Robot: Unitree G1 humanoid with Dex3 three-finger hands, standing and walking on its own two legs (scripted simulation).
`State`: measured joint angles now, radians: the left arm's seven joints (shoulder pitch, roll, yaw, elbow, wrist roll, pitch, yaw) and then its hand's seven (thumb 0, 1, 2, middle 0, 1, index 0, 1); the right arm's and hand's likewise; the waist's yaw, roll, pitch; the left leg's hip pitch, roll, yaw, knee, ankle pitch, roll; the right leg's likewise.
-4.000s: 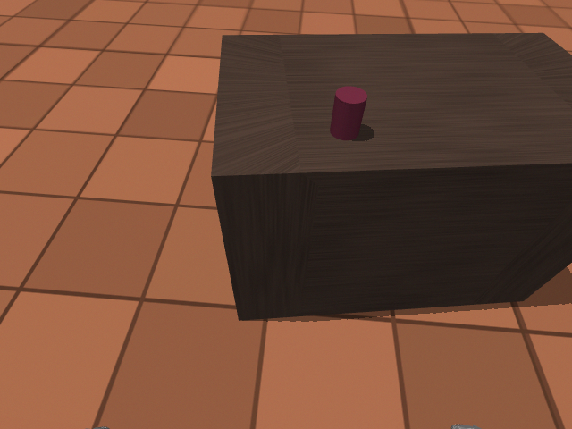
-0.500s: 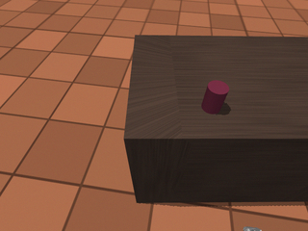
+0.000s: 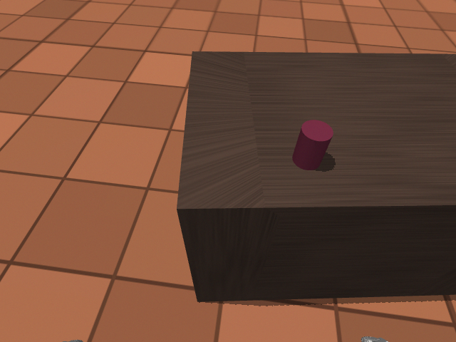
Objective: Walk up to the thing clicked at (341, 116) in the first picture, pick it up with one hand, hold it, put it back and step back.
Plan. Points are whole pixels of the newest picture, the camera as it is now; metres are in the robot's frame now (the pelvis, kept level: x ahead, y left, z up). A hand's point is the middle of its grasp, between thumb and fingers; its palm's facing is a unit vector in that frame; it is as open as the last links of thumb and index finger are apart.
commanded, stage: stand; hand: right
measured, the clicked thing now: (311, 145) +0.50 -0.21 +0.02
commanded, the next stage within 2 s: none
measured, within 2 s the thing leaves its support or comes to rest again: neither
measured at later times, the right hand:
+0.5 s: hand out of the picture +0.09 -0.26 -0.16, palm faces -0.01 +0.94 -0.34, open 7.4 cm
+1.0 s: hand out of the picture +0.08 -0.26 -0.16, palm faces -0.01 +0.94 -0.34, open 7.4 cm
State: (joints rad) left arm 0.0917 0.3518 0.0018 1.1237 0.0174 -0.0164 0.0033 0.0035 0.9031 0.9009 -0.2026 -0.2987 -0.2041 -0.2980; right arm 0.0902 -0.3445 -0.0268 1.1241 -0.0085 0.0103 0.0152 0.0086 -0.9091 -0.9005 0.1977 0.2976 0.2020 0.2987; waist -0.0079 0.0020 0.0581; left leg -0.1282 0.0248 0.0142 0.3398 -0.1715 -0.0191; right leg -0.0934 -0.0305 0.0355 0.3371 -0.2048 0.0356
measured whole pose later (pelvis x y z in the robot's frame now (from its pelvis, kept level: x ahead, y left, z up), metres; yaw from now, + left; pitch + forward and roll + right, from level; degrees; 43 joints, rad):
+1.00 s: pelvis +0.00 -0.01 +0.00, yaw +0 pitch -2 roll +0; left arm 0.13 0.36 0.00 1.11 0.01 -0.01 0.00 0.00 0.90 0.90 -0.20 -0.30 -0.20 -0.30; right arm 0.11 -0.35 -0.01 1.14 -0.01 0.00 0.01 0.01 -0.91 -0.90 0.20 0.30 0.20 0.30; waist 0.00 -0.01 0.06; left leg -0.12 0.03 0.01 0.32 -0.16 -0.03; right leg -0.08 -0.02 0.03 0.32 -0.20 0.03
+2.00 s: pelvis +0.01 -0.01 +0.00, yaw +1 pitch -2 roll +0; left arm 0.13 0.36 0.00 1.11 0.02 -0.01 0.00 0.00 0.90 0.90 -0.20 -0.30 -0.20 -0.30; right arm 0.11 -0.35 -0.01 1.12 -0.01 0.00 0.01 0.01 -0.91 -0.90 0.20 0.30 0.20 0.30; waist 0.00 -0.01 0.06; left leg -0.12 0.03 0.00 0.32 -0.17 -0.03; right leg -0.08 -0.02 0.02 0.32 -0.21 0.03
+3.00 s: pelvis +0.02 -0.01 -0.01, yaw +0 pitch -1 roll +0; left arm 0.27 0.22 0.10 0.58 -0.02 -0.08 0.05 -0.01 -0.49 0.04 -0.07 -0.06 -0.07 -0.05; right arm 0.41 -0.28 -0.19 0.10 0.05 -0.09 -0.05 0.00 0.50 -0.06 0.04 0.05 0.05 0.06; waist -0.03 -0.04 0.00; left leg -0.16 0.03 0.01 0.43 -0.24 -0.03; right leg -0.13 -0.02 0.03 0.43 -0.28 0.02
